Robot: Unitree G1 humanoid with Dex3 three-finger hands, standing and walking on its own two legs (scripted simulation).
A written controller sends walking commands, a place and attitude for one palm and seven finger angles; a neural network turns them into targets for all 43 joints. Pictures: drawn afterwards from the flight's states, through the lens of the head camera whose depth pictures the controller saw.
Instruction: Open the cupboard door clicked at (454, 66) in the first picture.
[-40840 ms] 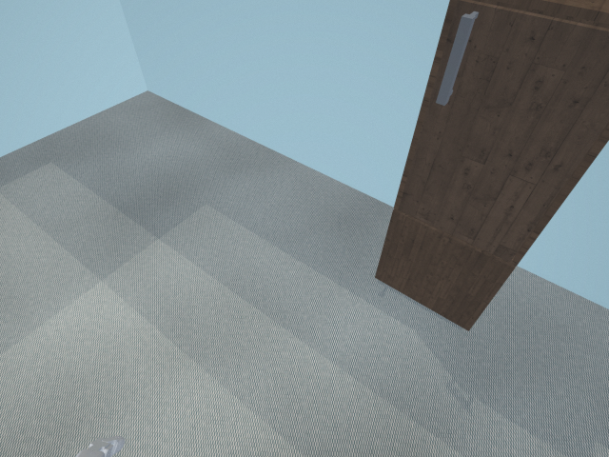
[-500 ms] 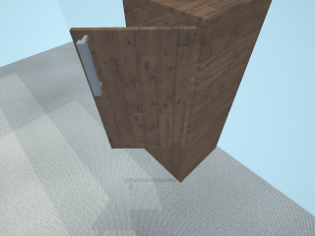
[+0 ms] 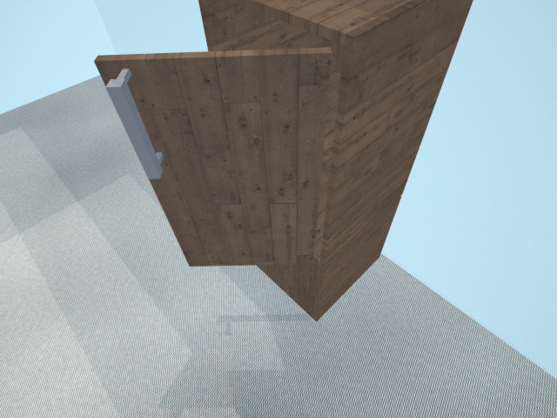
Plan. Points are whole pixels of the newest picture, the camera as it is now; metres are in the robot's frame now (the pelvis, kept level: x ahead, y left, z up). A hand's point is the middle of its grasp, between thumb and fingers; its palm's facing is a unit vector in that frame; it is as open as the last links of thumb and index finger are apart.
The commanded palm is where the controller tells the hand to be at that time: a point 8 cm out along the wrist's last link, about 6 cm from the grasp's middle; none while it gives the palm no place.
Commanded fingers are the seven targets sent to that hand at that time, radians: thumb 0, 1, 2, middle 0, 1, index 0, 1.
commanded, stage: come to a stop and stand still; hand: left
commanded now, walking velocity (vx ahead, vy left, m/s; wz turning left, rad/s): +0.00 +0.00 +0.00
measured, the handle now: (141, 127) +0.51 +0.26 +0.14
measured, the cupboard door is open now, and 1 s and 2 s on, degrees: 46 46 46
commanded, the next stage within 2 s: look again from close up in 0.62 s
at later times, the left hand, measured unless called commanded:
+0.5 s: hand out of the picture +0.04 +0.15 -0.17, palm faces +0.02 -0.97 -0.23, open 7.3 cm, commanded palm none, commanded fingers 0.00 0.90 0.90 -0.20 -0.30 -0.20 -0.30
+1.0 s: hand out of the picture +0.02 +0.15 -0.17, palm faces +0.03 -0.98 -0.21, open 7.4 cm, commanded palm none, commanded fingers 0.00 0.90 0.90 -0.20 -0.30 -0.20 -0.30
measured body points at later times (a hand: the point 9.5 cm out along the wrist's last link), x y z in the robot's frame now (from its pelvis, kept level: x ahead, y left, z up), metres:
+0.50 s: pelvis +0.02 -0.03 +0.00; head +0.04 -0.05 +0.45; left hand +0.04 +0.20 -0.15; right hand +0.04 -0.26 -0.17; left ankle -0.03 +0.12 -0.74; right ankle +0.00 -0.11 -0.74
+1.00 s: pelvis +0.01 -0.03 +0.00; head +0.03 -0.03 +0.45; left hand +0.02 +0.20 -0.15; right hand +0.02 -0.25 -0.16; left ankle -0.03 +0.12 -0.74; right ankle +0.00 -0.11 -0.74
